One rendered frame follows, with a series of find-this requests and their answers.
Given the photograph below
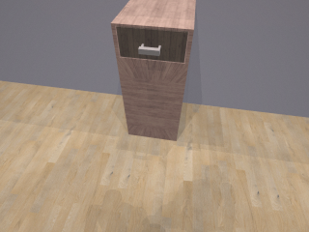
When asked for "handle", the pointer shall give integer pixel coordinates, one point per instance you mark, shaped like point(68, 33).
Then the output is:
point(145, 50)

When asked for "drawer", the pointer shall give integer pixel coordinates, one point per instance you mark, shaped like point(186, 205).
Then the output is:
point(173, 43)

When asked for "cabinet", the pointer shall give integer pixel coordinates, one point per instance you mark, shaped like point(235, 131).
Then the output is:
point(153, 90)

